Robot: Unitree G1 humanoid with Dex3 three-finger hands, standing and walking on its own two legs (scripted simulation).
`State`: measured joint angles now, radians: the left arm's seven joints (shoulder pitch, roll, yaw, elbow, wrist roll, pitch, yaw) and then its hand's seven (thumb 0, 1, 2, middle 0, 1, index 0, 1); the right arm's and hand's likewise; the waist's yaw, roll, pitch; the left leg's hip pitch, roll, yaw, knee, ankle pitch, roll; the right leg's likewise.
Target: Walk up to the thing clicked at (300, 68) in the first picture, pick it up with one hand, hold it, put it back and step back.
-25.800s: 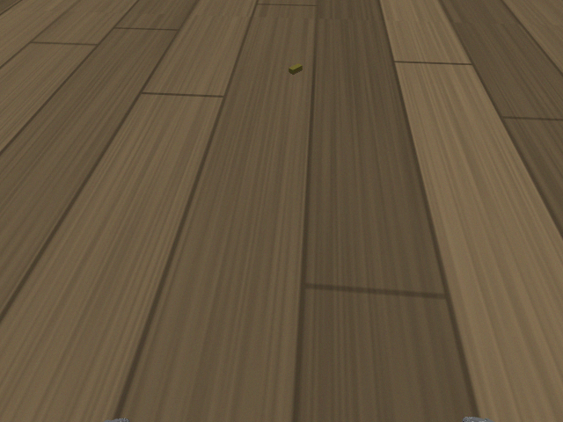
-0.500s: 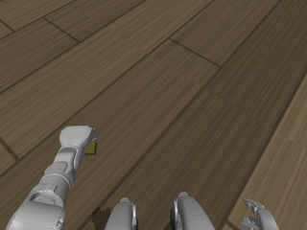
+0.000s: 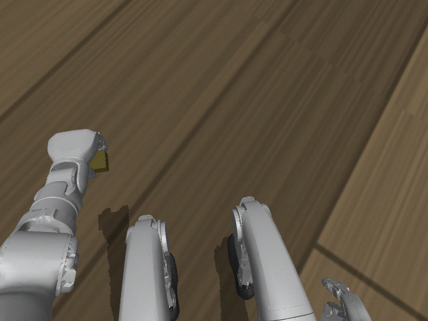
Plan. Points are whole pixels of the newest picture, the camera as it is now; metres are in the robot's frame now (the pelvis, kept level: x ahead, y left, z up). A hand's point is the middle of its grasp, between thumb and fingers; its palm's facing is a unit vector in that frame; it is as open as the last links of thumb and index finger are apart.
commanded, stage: crouch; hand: left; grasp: from above
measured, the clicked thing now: (84, 163) +0.44 +0.24 -0.19
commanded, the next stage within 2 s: lower in 0.96 s
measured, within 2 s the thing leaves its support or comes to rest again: neither
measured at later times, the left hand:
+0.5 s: hand (98, 167) +0.45 +0.24 -0.27, palm faces -0.46 -0.04 -0.88, open 7.0 cm
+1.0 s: hand (105, 166) +0.47 +0.24 -0.33, palm faces -0.46 -0.04 -0.88, open 7.0 cm
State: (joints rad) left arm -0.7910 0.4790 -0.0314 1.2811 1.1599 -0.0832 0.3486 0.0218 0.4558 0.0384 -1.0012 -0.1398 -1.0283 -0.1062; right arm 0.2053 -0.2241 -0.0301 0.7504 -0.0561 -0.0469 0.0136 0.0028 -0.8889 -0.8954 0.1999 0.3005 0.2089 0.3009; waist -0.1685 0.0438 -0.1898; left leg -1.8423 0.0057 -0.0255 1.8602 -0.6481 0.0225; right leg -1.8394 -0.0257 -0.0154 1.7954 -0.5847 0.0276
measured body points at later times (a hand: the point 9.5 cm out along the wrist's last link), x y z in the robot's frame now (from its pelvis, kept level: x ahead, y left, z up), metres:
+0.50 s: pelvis +0.00 +0.00 -0.10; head +0.23 +0.04 +0.28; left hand +0.47 +0.24 -0.22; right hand +0.05 -0.29 -0.21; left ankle +0.07 +0.11 -0.46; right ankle +0.09 -0.14 -0.46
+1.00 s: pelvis -0.01 -0.01 -0.16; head +0.24 +0.03 +0.22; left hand +0.49 +0.24 -0.28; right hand +0.01 -0.28 -0.27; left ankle +0.07 +0.11 -0.46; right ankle +0.09 -0.14 -0.46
